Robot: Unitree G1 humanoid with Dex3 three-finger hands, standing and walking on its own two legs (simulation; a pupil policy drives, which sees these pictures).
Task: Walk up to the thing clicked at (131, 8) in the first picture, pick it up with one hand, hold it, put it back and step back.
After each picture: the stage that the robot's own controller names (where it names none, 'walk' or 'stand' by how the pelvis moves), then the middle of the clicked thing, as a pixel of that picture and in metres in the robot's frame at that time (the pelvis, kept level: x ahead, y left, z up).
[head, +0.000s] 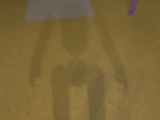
stand; (133, 6) +1.96 -0.67 -0.65
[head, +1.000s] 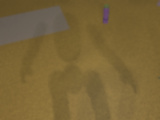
walk; (106, 14) +1.90 -0.17 -0.62
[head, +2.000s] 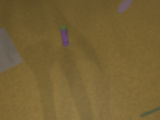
walk; (64, 36) +1.33 +0.26 -0.65
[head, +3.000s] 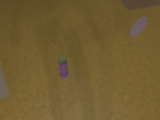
walk; (63, 67) +0.84 +0.23 -0.64
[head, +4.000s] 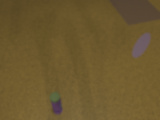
walk; (56, 103) +0.51 +0.20 -0.62
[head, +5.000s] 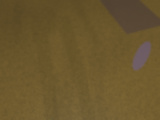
stand; out of the picture +0.33 +0.22 -0.64
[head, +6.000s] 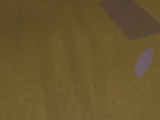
stand; out of the picture +0.33 +0.19 -0.66
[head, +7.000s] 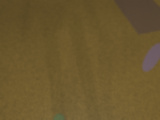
stand; out of the picture +0.37 +0.17 -0.65
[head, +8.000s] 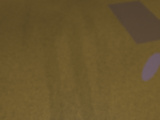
stand; out of the picture +0.34 +0.16 -0.65
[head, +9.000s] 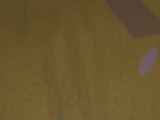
stand; out of the picture +0.36 +0.16 -0.66
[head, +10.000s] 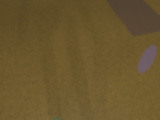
stand; out of the picture +0.35 +0.17 -0.66
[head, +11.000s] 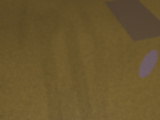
stand; out of the picture +0.34 +0.16 -0.66
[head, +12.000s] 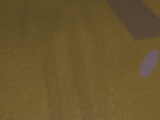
stand; out of the picture +0.34 +0.16 -0.66
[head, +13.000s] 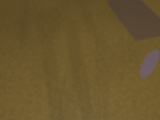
stand; out of the picture +0.34 +0.16 -0.66
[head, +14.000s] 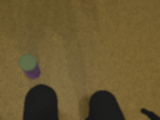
go down; (31, 68) +0.40 +0.22 -0.36
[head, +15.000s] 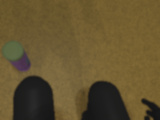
go down; (19, 58) +0.40 +0.26 -0.28
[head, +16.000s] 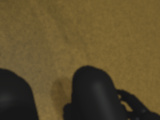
close in; out of the picture +0.38 +0.30 -0.16
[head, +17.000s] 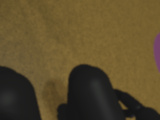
close; out of the picture +0.37 +0.31 -0.15
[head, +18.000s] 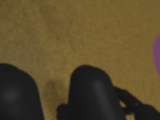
lift; out of the picture +0.33 +0.30 -0.15
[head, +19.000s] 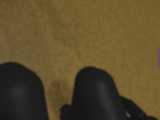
lift; out of the picture +0.32 +0.29 -0.14
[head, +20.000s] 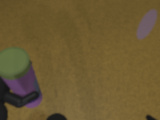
lift; (24, 83) +0.30 +0.19 +0.04
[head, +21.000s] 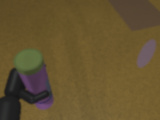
hold; (37, 83) +0.31 +0.16 +0.05
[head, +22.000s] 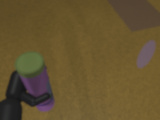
hold; (38, 86) +0.31 +0.16 +0.04
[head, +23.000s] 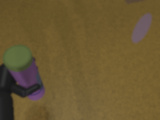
crouch; (28, 77) +0.35 +0.18 -0.01
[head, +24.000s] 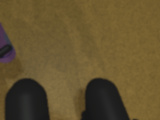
lower; out of the picture +0.43 +0.26 -0.06
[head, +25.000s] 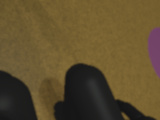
lower; out of the picture +0.41 +0.33 -0.14
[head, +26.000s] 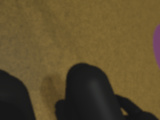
lower; out of the picture +0.39 +0.32 -0.16
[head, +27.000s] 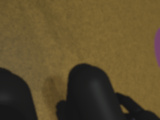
lower; out of the picture +0.37 +0.32 -0.16
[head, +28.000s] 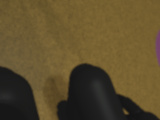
lower; out of the picture +0.36 +0.32 -0.16
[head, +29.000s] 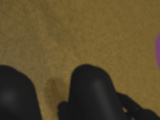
open; out of the picture +0.35 +0.30 -0.16
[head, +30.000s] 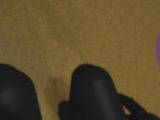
rise; out of the picture +0.34 +0.29 -0.16
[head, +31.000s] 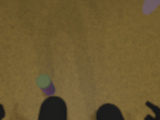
walk; (47, 86) +0.38 +0.20 -0.43
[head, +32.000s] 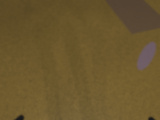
stand; out of the picture +0.33 +0.17 -0.60
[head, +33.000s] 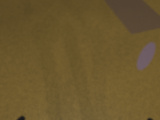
stand; out of the picture +0.33 +0.17 -0.60
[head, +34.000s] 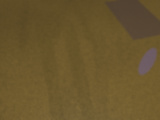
stand; out of the picture +0.36 +0.16 -0.65
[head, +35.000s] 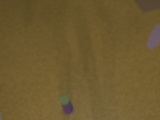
walk; (67, 105) +0.43 +0.18 -0.63
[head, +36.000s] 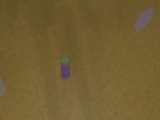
walk; (65, 68) +0.72 +0.11 -0.63
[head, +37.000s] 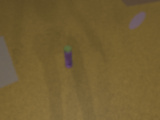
stand; (68, 57) +1.00 +0.19 -0.64
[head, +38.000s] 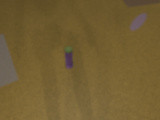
stand; (68, 58) +0.99 +0.15 -0.66
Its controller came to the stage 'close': yes
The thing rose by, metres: 0.68
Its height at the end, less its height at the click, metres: +0.00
